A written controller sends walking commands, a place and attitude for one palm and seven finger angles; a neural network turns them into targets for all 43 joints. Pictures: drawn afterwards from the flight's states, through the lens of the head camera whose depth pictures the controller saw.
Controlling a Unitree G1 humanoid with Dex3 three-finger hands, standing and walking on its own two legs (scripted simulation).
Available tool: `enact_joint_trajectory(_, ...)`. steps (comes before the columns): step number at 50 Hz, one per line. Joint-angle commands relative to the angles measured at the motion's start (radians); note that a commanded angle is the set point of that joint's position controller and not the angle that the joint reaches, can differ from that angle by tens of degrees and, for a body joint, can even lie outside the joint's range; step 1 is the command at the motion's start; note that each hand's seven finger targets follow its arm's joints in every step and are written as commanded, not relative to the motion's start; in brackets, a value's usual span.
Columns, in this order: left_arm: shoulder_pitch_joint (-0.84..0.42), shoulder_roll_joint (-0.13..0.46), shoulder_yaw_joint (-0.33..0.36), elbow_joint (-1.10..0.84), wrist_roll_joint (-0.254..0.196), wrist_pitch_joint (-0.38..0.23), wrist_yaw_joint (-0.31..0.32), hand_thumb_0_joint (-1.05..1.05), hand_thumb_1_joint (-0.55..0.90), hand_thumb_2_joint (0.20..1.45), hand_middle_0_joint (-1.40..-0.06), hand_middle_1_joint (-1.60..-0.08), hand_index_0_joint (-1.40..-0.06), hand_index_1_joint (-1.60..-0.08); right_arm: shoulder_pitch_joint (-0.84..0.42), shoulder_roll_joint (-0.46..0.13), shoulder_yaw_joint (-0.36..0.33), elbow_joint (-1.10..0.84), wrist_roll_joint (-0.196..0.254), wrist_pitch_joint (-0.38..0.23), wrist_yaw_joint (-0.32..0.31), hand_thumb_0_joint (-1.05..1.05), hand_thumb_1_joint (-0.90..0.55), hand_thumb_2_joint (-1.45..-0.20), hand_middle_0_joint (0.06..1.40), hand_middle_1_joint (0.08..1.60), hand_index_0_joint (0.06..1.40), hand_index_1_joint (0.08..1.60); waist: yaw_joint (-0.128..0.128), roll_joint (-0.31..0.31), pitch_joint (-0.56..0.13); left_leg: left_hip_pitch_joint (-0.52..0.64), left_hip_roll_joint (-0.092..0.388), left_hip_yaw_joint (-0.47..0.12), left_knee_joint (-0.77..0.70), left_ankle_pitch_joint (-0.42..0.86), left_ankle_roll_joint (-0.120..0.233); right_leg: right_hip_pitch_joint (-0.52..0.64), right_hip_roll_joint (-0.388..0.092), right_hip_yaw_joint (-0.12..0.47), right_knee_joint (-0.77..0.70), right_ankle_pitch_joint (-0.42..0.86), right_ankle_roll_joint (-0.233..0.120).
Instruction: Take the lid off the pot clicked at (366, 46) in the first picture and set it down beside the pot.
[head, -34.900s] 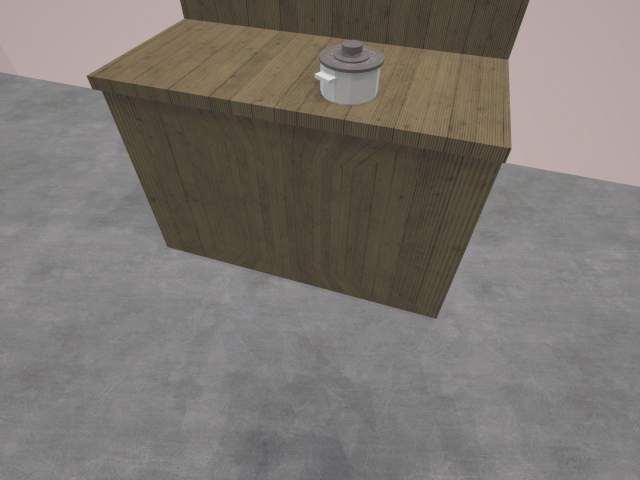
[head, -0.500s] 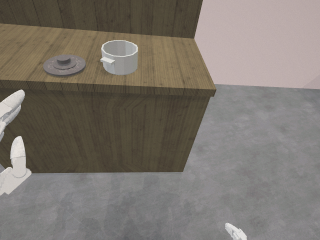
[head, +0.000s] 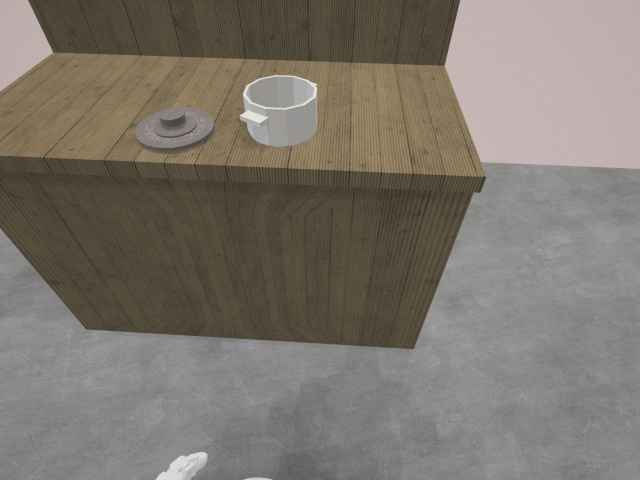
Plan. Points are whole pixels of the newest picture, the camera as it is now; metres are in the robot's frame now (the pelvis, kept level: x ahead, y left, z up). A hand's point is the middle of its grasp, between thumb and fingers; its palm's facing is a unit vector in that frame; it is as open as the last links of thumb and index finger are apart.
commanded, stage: stop stepping back and stand still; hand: left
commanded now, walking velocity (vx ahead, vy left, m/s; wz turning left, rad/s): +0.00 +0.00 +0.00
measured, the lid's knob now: (172, 117) +0.80 +0.32 +0.05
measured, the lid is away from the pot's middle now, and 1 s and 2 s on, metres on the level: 0.23 0.23 0.23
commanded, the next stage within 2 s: let the arm hang, fingers relaxed in 0.58 s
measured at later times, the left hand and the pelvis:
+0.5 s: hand out of the picture +0.08 +0.19 -0.15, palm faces +0.02 -0.98 -0.21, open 7.3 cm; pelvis +0.05 +0.01 +0.02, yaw -1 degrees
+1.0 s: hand out of the picture +0.07 +0.18 -0.15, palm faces +0.01 -0.98 -0.21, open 7.3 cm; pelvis +0.04 +0.01 +0.02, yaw -2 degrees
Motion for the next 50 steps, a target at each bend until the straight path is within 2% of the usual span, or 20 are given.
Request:
enact_joint_trajectory(1,-0.08,0.216,0.084,-0.018,-0.006,-0.089,0.04,0.0,0.9,0.9,-0.2,-0.3,-0.2,-0.3,-0.001,-0.098,-0.037,-0.045,0.008,-0.01,-0.003,0.0,-0.9,-0.9,0.2,0.3,0.2,0.3,0.0,-0.084,0.103,-0.053,0.065,-0.009,0.066,0.02,0.001,-0.066,-0.284,0.368,-0.461,0.211,-0.136)
enact_joint_trajectory(2,-0.058,0.212,0.086,0.025,-0.005,-0.092,0.04,0.0,0.9,0.9,-0.2,-0.3,-0.2,-0.3,0.012,-0.082,-0.032,-0.029,0.012,-0.013,-0.005,0.0,-0.9,-0.9,0.2,0.3,0.2,0.3,0.004,-0.063,0.059,-0.008,0.072,0.001,-0.03,-0.012,0.006,-0.029,-0.279,0.337,-0.441,0.267,-0.149)
enact_joint_trajectory(3,-0.024,0.175,0.111,0.035,0.004,-0.094,0.046,0.0,0.9,0.9,-0.2,-0.3,-0.2,-0.3,0.022,-0.055,-0.033,-0.022,0.007,-0.017,-0.01,0.0,-0.9,-0.9,0.2,0.3,0.2,0.3,0.013,-0.025,0.015,0.044,0.084,0.007,-0.163,-0.034,0.013,0.007,-0.285,0.313,-0.407,0.323,-0.153)
enact_joint_trajectory(4,-0.008,0.176,0.11,0.064,-0.003,-0.094,0.046,0.0,0.9,0.9,-0.2,-0.3,-0.2,-0.3,0.068,-0.034,-0.029,0.005,0.006,-0.02,-0.012,0.0,-0.9,-0.9,0.2,0.3,0.2,0.3,0.006,0.012,-0.036,0.122,0.079,0.019,-0.315,0.018,0.016,0.042,-0.266,0.275,-0.357,0.368,-0.133)
enact_joint_trajectory(5,-0.012,0.178,0.099,0.097,-0.014,-0.09,0.042,0.0,0.9,0.9,-0.2,-0.3,-0.2,-0.3,0.121,-0.025,-0.025,0.04,0.009,-0.023,-0.013,0.0,-0.9,-0.9,0.2,0.3,0.2,0.3,-0.006,0.023,-0.055,0.231,0.072,0.026,-0.46,0.159,0.021,0.023,-0.225,0.219,-0.288,0.374,-0.09)
enact_joint_trajectory(6,0.027,0.152,0.091,0.119,-0.028,-0.086,0.035,0.0,0.9,0.9,-0.2,-0.3,-0.2,-0.3,0.159,-0.044,-0.022,0.06,0.007,-0.035,-0.017,0.0,-0.9,-0.9,0.2,0.3,0.2,0.3,0.004,0.147,-0.105,0.309,0.131,-0.087,-0.554,0.309,0.056,-0.011,-0.137,0.143,-0.192,0.284,-0.033)
enact_joint_trajectory(7,0.072,0.126,0.082,0.137,-0.039,-0.082,0.026,0.0,0.9,0.9,-0.2,-0.3,-0.2,-0.3,0.145,-0.091,-0.029,0.06,0.001,-0.038,-0.029,0.0,-0.9,-0.9,0.2,0.3,0.2,0.3,0.035,0.246,-0.133,0.374,0.254,-0.235,-0.584,0.376,0.125,-0.088,-0.068,0.055,-0.122,0.146,0.018)
enact_joint_trajectory(8,0.071,0.119,0.07,0.162,-0.04,-0.081,0.023,0.0,0.9,0.9,-0.2,-0.3,-0.2,-0.3,0.135,-0.117,-0.033,0.056,0.0,-0.032,-0.041,0.0,-0.9,-0.9,0.2,0.3,0.2,0.3,0.036,0.216,-0.123,0.37,0.322,-0.278,-0.619,0.424,0.187,-0.091,-0.042,0.012,-0.098,0.028,0.043)
enact_joint_trajectory(9,0.062,0.108,0.059,0.177,-0.039,-0.084,0.022,0.0,0.9,0.9,-0.2,-0.3,-0.2,-0.3,0.128,-0.119,-0.03,0.059,-0.004,-0.028,-0.05,0.0,-0.9,-0.9,0.2,0.3,0.2,0.3,0.041,0.098,-0.111,0.322,0.318,-0.239,-0.6,0.488,0.194,-0.031,-0.035,0.037,-0.123,0.004,0.049)
enact_joint_trajectory(10,0.058,0.104,0.059,0.21,-0.036,-0.08,0.024,0.0,0.9,0.9,-0.2,-0.3,-0.2,-0.3,0.114,-0.1,-0.024,0.079,-0.002,-0.034,-0.053,0.0,-0.9,-0.9,0.2,0.3,0.2,0.3,0.053,0.135,-0.107,0.296,0.264,-0.171,-0.571,0.61,0.155,0.023,-0.041,0.031,-0.158,0.128,0.046)
enact_joint_trajectory(12,0.065,0.134,0.06,0.253,-0.036,-0.084,0.026,0.0,0.9,0.9,-0.2,-0.3,-0.2,-0.3,0.129,-0.056,-0.011,0.11,0.014,-0.041,-0.053,0.0,-0.9,-0.9,0.2,0.3,0.2,0.3,0.05,0.125,-0.126,0.301,0.188,-0.053,-0.513,0.734,0.093,0.129,-0.084,0.05,-0.208,0.395,0.032)
enact_joint_trajectory(15,0.084,0.142,0.055,0.299,-0.034,-0.088,0.043,0.0,0.9,0.9,-0.2,-0.3,-0.2,-0.3,0.146,-0.03,-0.013,0.14,0.022,-0.038,-0.053,0.0,-0.9,-0.9,0.2,0.3,0.2,0.3,0.042,-0.057,-0.119,0.288,0.131,0.019,-0.451,0.628,0.042,0.191,-0.13,0.094,-0.232,0.638,0.005)
enact_joint_trajectory(16,0.093,0.141,0.054,0.31,-0.033,-0.087,0.047,0.0,0.9,0.9,-0.2,-0.3,-0.2,-0.3,0.145,-0.028,-0.011,0.149,0.022,-0.037,-0.052,0.0,-0.9,-0.9,0.2,0.3,0.2,0.3,0.042,-0.069,-0.113,0.282,0.121,0.033,-0.449,0.581,0.037,0.206,-0.146,0.104,-0.242,0.685,0.003)
enact_joint_trajectory(18,0.086,0.138,0.052,0.321,-0.033,-0.085,0.053,0.0,0.9,0.9,-0.2,-0.3,-0.2,-0.3,0.143,-0.019,-0.011,0.165,0.02,-0.032,-0.049,0.0,-0.9,-0.9,0.2,0.3,0.2,0.3,0.037,-0.093,-0.083,0.276,0.114,0.039,-0.469,0.505,0.034,0.201,-0.15,0.11,-0.253,0.678,0.001)
enact_joint_trajectory(21,0.063,0.126,0.05,0.328,-0.032,-0.079,0.056,0.0,0.9,0.9,-0.2,-0.3,-0.2,-0.3,0.132,-0.01,-0.011,0.192,0.017,-0.028,-0.048,0.0,-0.9,-0.9,0.2,0.3,0.2,0.3,0.034,-0.024,-0.009,0.285,0.121,0.027,-0.5,0.486,0.04,0.137,-0.134,0.1,-0.26,0.555,0.003)
enact_joint_trajectory(27,0.032,0.106,0.055,0.339,-0.028,-0.072,0.051,0.0,0.9,0.9,-0.2,-0.3,-0.2,-0.3,0.122,-0.011,-0.011,0.217,0.008,-0.028,-0.05,0.0,-0.9,-0.9,0.2,0.3,0.2,0.3,0.038,0.031,0.058,0.283,0.141,-0.005,-0.556,0.435,0.058,0.083,-0.104,0.084,-0.275,0.37,0.007)
enact_joint_trajectory(31,0.024,0.109,0.055,0.34,-0.028,-0.071,0.049,0.0,0.9,0.9,-0.2,-0.3,-0.2,-0.3,0.111,-0.016,-0.013,0.214,0.007,-0.027,-0.05,0.0,-0.9,-0.9,0.2,0.3,0.2,0.3,0.039,0.032,0.067,0.278,0.137,-0.007,-0.566,0.377,0.058,0.079,-0.104,0.093,-0.287,0.337,0.005)
enact_joint_trajectory(34,0.022,0.116,0.059,0.338,-0.029,-0.077,0.048,0.0,0.9,0.9,-0.2,-0.3,-0.2,-0.3,0.118,-0.019,-0.013,0.216,0.009,-0.032,-0.05,0.0,-0.9,-0.9,0.2,0.3,0.2,0.3,0.038,0.012,0.023,0.299,0.132,0.006,-0.547,0.431,0.053,0.111,-0.114,0.1,-0.284,0.404,0.004)
enact_joint_trajectory(39,0.024,0.114,0.06,0.339,-0.03,-0.079,0.05,0.0,0.9,0.9,-0.2,-0.3,-0.2,-0.3,0.125,-0.015,-0.012,0.223,0.01,-0.032,-0.05,0.0,-0.9,-0.9,0.2,0.3,0.2,0.3,0.037,0.002,0.014,0.303,0.127,0.016,-0.541,0.43,0.048,0.122,-0.118,0.107,-0.288,0.43,0.003)
enact_joint_trajectory(50,0.058,0.095,0.056,0.367,-0.03,-0.081,0.055,0.0,0.9,0.9,-0.2,-0.3,-0.2,-0.3,0.137,0.008,-0.012,0.248,0.014,-0.028,-0.052,0.0,-0.9,-0.9,0.2,0.3,0.2,0.3,0.036,-0.007,0.043,0.304,0.123,0.018,-0.546,0.379,0.047,0.1,-0.115,0.117,-0.314,0.399,0.007)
